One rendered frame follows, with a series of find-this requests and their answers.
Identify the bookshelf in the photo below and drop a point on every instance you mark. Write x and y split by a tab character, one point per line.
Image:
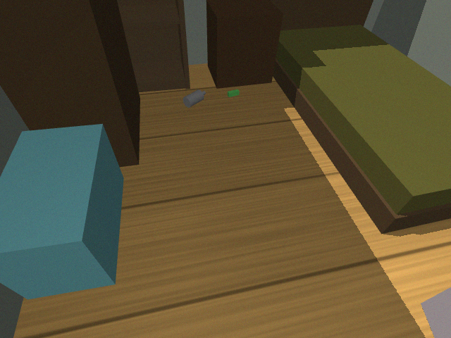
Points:
156	36

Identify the bed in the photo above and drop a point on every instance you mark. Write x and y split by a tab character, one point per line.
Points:
383	120

